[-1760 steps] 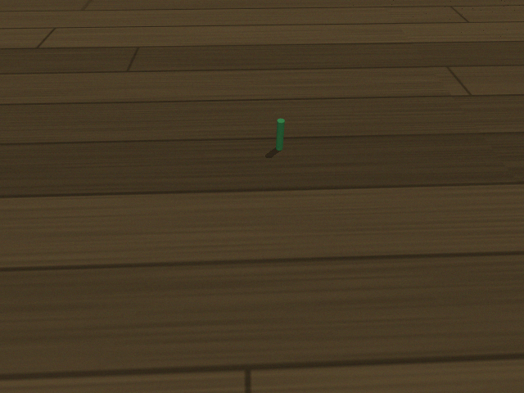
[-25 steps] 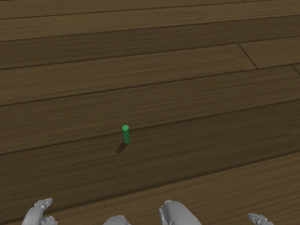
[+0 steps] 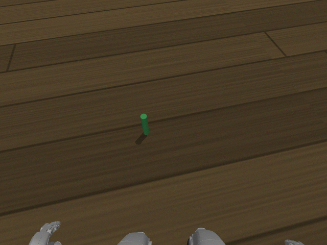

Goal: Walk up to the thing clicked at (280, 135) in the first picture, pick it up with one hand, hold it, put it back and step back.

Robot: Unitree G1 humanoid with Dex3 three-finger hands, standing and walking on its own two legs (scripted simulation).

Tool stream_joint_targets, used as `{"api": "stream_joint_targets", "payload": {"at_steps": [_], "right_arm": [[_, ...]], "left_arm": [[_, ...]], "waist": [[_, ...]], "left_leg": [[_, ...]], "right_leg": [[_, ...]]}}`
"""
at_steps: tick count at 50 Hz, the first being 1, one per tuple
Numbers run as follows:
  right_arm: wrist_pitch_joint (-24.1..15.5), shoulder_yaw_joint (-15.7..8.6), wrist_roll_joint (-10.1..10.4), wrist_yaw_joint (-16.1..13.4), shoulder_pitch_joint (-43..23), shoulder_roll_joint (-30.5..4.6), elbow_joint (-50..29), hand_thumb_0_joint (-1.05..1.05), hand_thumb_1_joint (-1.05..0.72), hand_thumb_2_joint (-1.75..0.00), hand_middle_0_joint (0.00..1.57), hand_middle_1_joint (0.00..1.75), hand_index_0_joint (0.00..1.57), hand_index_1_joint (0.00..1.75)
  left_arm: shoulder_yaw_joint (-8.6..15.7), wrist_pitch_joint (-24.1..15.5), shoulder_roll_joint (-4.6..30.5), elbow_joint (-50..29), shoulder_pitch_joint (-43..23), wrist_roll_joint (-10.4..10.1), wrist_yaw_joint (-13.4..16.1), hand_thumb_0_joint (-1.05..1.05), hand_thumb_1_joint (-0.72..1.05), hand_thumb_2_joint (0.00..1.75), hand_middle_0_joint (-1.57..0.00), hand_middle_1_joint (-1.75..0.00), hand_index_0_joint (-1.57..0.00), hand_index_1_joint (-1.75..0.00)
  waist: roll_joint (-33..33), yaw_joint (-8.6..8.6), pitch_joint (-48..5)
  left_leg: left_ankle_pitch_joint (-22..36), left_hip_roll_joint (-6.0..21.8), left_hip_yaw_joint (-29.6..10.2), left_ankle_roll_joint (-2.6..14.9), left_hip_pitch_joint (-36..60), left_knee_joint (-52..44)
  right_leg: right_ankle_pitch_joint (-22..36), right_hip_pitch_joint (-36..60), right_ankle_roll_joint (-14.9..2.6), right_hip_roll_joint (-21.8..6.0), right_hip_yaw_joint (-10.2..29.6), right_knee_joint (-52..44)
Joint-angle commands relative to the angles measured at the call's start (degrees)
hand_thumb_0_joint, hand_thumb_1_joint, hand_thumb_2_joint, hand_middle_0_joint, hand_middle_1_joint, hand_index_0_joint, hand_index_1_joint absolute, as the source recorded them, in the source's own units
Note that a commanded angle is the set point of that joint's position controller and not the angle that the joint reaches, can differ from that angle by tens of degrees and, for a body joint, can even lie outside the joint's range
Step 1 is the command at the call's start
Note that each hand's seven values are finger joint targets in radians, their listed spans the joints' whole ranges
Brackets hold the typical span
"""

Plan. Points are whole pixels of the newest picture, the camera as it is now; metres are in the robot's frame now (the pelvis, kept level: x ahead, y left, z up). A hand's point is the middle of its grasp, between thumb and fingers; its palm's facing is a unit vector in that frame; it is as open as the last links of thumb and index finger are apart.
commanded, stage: step back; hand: left
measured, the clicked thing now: (145, 124) +0.83 +0.15 -0.66
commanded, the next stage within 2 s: stand in 1.56 s
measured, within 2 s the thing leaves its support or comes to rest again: neither
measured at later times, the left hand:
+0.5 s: hand out of the picture -0.11 +0.24 -0.13, palm faces -0.04 -0.91 -0.42, open 7.4 cm
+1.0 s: hand out of the picture -0.18 +0.24 -0.14, palm faces +0.05 -0.93 -0.37, open 7.4 cm
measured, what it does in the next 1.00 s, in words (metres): walks backwards: left foot, then right foot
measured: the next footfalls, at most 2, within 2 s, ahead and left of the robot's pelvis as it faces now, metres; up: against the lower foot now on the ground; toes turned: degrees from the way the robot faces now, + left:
left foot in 0.04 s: +0.01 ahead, +0.12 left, +0.00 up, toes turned -1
right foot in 0.36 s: -0.15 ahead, -0.13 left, +0.00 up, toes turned +1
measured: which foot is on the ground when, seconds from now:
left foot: up 0.00-0.02, down 0.04-0.38, up 0.40-0.66, down 0.68-1.00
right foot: down 0.00-0.06, up 0.08-0.34, down 0.36-1.00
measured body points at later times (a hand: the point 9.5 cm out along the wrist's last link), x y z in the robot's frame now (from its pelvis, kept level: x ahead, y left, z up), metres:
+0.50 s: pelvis -0.18 -0.03 +0.00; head -0.14 -0.05 +0.45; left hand -0.10 +0.28 -0.11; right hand -0.06 -0.35 -0.12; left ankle -0.12 +0.12 -0.66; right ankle -0.17 -0.14 -0.72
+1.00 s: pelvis -0.22 -0.03 +0.01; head -0.22 -0.03 +0.46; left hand -0.18 +0.29 -0.11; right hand -0.15 -0.33 -0.12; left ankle -0.23 +0.10 -0.70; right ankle -0.19 -0.14 -0.72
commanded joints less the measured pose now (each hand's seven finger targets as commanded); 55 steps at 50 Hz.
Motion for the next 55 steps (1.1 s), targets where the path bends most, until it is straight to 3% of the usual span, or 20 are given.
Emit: {"api": "stream_joint_targets", "payload": {"at_steps": [1,2,3,4,7,14,17,18,19,20,24,29,33,34,36,37,45,47,48,55], "right_arm": [[-2.31,-3.55,-1.03,-0.36,3.98,-8.90,-2.23,0.00,-0.90,-0.90,0.20,0.30,0.20,0.30],[-2.42,-4.46,-1.85,-0.41,2.87,-12.39,-2.67,0.00,-0.90,-0.90,0.20,0.30,0.20,0.30],[-2.04,-5.44,-0.95,0.39,-1.18,-19.89,-4.15,0.00,-0.90,-0.90,0.20,0.30,0.20,0.30],[-2.39,-5.84,-1.52,0.35,-1.24,-20.64,-4.75,0.00,-0.90,-0.90,0.20,0.30,0.20,0.30],[-2.61,-3.41,-1.63,-0.58,-6.49,-13.82,-4.77,0.00,-0.90,-0.90,0.20,0.30,0.20,0.30],[-1.31,-3.63,-1.54,-0.30,-2.64,-13.08,-5.20,0.00,-0.90,-0.90,0.20,0.30,0.20,0.30],[-0.11,-3.50,-0.36,0.13,-5.28,-13.83,-5.37,0.00,-0.90,-0.90,0.20,0.30,0.20,0.30],[-0.01,-2.73,-0.13,0.32,-5.32,-11.09,-5.58,0.00,-0.90,-0.90,0.20,0.30,0.20,0.30],[-0.40,-1.89,0.26,0.09,-6.81,-7.59,-7.73,0.00,-0.90,-0.90,0.20,0.30,0.20,0.30],[-0.07,-3.01,-0.28,-1.02,-8.39,-9.37,-7.31,0.00,-0.90,-0.90,0.20,0.30,0.20,0.30],[-0.79,-2.94,0.16,-0.35,-2.01,-9.96,-2.99,0.00,-0.90,-0.90,0.20,0.30,0.20,0.30],[-1.78,-2.96,-1.37,0.86,-3.96,-9.61,-2.23,0.00,-0.90,-0.90,0.20,0.30,0.20,0.30],[-3.09,-3.36,-1.15,1.60,1.26,-8.62,2.22,0.00,-0.90,-0.90,0.20,0.30,0.20,0.30],[-3.51,-3.89,-1.51,1.53,3.15,-9.17,3.49,0.00,-0.90,-0.90,0.20,0.30,0.20,0.30],[-3.97,-4.74,-1.89,1.49,1.13,-16.19,2.82,0.00,-0.90,-0.90,0.20,0.30,0.20,0.30],[-4.38,-4.80,-1.77,1.59,-2.14,-16.84,1.49,0.00,-0.90,-0.90,0.20,0.30,0.20,0.30],[-3.35,-2.24,-0.89,1.83,-3.51,-8.41,2.10,0.00,-0.90,-0.90,0.20,0.30,0.20,0.30],[-3.08,-2.09,-0.94,1.45,-4.31,-7.16,1.34,0.00,-0.90,-0.90,0.20,0.30,0.20,0.30],[-3.10,-2.86,-1.26,1.26,-3.12,-9.47,2.05,0.00,-0.90,-0.90,0.20,0.30,0.20,0.30],[-4.58,-2.94,-1.12,2.25,1.74,-7.10,5.10,0.00,-0.90,-0.90,0.20,0.30,0.20,0.30]], "left_arm": [[3.07,-0.02,13.25,-5.11,-1.40,-1.37,0.65,0.00,0.90,0.90,-0.20,-0.30,-0.20,-0.30],[2.46,0.19,11.23,-5.33,0.72,-1.61,0.42,0.00,0.90,0.90,-0.20,-0.30,-0.20,-0.30],[2.57,-0.08,11.34,-6.21,-2.22,-2.19,0.84,0.00,0.90,0.90,-0.20,-0.30,-0.20,-0.30],[3.74,0.03,13.28,-5.68,-6.01,-1.12,1.42,0.00,0.90,0.90,-0.20,-0.30,-0.20,-0.30],[3.45,0.46,12.01,-2.12,0.34,-2.44,1.05,0.00,0.90,0.90,-0.20,-0.30,-0.20,-0.30],[2.94,-0.98,10.72,-1.13,0.68,-1.49,0.02,0.00,0.90,0.90,-0.20,-0.30,-0.20,-0.30],[2.94,-1.66,10.20,3.12,7.53,-1.06,-0.07,0.00,0.90,0.90,-0.20,-0.30,-0.20,-0.30],[3.79,-2.09,13.17,3.59,7.79,-0.25,-0.01,0.00,0.90,0.90,-0.20,-0.30,-0.20,-0.30],[5.51,-2.23,19.78,2.46,7.23,0.17,-0.07,0.00,0.90,0.90,-0.20,-0.30,-0.20,-0.30],[6.28,-2.17,24.35,0.59,2.76,0.26,0.10,0.00,0.90,0.90,-0.20,-0.30,-0.20,-0.30],[4.20,-3.31,15.26,-0.60,-4.84,0.23,0.71,0.00,0.90,0.90,-0.20,-0.30,-0.20,-0.30],[4.69,-3.94,15.81,1.37,1.93,0.58,0.06,0.00,0.90,0.90,-0.20,-0.30,-0.20,-0.30],[3.81,-3.07,16.46,1.90,-0.29,-0.10,-0.66,0.00,0.90,0.90,-0.20,-0.30,-0.20,-0.30],[2.84,-2.86,13.90,2.00,0.54,0.00,-0.77,0.00,0.90,0.90,-0.20,-0.30,-0.20,-0.30],[2.21,-3.21,11.82,2.71,-3.63,-1.51,-0.86,0.00,0.90,0.90,-0.20,-0.30,-0.20,-0.30],[3.12,-3.36,14.49,3.05,-3.63,-1.11,-0.91,0.00,0.90,0.90,-0.20,-0.30,-0.20,-0.30],[2.84,-5.58,11.18,9.07,4.95,-0.66,-0.85,0.00,0.90,0.90,-0.20,-0.30,-0.20,-0.30],[4.31,-5.99,18.34,9.29,6.84,-0.15,-0.47,0.00,0.90,0.90,-0.20,-0.30,-0.20,-0.30],[4.58,-6.18,19.13,7.63,3.23,-0.10,-0.51,0.00,0.90,0.90,-0.20,-0.30,-0.20,-0.30],[2.65,-5.98,14.67,6.36,-2.49,-0.85,-0.95,0.00,0.90,0.90,-0.20,-0.30,-0.20,-0.30]], "waist": [[-7.38,-0.12,-13.38],[0.01,0.82,-13.93],[13.72,-0.44,-13.10],[12.59,-3.37,-11.33],[5.11,2.33,-10.57],[10.46,-1.21,-13.01],[11.58,1.88,-16.54],[5.51,1.68,-14.74],[-11.44,2.83,-11.57],[-15.70,4.90,-8.50],[-5.79,-0.93,-7.21],[-9.45,4.23,-7.15],[-10.14,0.68,-7.25],[-5.95,-0.40,-7.80],[9.81,-2.41,-6.34],[6.68,-1.50,-2.32],[3.96,2.29,-7.52],[-7.93,3.71,-5.73],[-5.61,2.45,-2.71],[-7.96,-0.67,-7.60]], "left_leg": [[17.28,1.52,2.83,1.49,6.90,-26.11],[21.99,10.61,-10.01,4.58,12.12,-27.67],[30.48,23.04,-23.67,14.08,6.23,-28.91],[31.60,27.12,-30.46,19.35,-1.03,-30.59],[38.93,18.21,-11.91,13.83,3.00,-24.06],[37.44,16.21,-9.35,13.69,12.16,-19.63],[29.34,14.19,-6.57,9.37,6.61,-15.48],[19.38,10.59,-5.31,6.11,-3.31,-10.81],[1.82,-0.25,-1.74,2.04,-16.32,-1.45],[-7.66,-0.97,-5.87,0.00,-11.85,11.75],[2.87,-2.31,-6.46,-0.07,-9.58,19.42],[-0.51,1.44,-1.93,-0.93,-10.38,-0.54],[3.67,0.99,4.48,1.70,9.10,-23.90],[6.12,0.97,2.30,2.55,14.30,-27.98],[-24.46,19.98,-28.92,11.84,5.03,-37.88],[-24.09,22.16,-29.88,14.31,-2.99,-39.56],[-0.95,9.34,-5.14,4.86,-5.81,-21.12],[-5.35,1.11,-0.55,1.91,-13.84,-1.90],[-4.03,3.59,-2.98,1.30,-12.56,2.80],[6.72,3.69,3.75,0.57,4.60,-16.24]], "right_leg": [[20.85,9.52,-6.99,-8.50,10.15,0.21],[9.32,0.04,-4.27,-3.89,8.16,5.14],[-14.56,-4.03,-1.25,6.12,0.26,15.19],[-22.56,-2.38,-0.67,6.01,7.94,26.92],[-15.08,-5.90,-1.64,7.28,11.23,35.75],[-13.63,-0.48,1.08,3.76,2.02,5.82],[-0.33,11.77,-1.33,4.23,-1.55,-15.02],[-0.52,15.69,-2.57,0.55,6.42,-15.50],[-2.49,14.61,-7.90,-12.08,25.22,-19.07],[-3.43,-1.23,-17.23,-23.23,35.47,-23.07],[3.49,1.48,-10.86,-10.97,14.55,-14.88],[-22.28,11.21,-10.53,-11.10,17.56,-18.22],[-21.62,0.81,-8.81,-10.74,13.32,-17.67],[-19.44,-2.09,-6.90,-8.30,10.16,-12.90],[-16.88,-8.28,-0.79,2.12,-1.32,5.10],[-15.91,-4.16,-0.78,0.72,2.89,11.09],[-1.53,20.18,-2.02,2.81,1.06,-15.59],[-29.50,15.31,-10.25,-15.63,29.34,-27.37],[-32.37,9.36,-14.00,-20.31,32.80,-28.72],[-4.19,3.07,-9.12,-10.42,10.07,-18.45]]}}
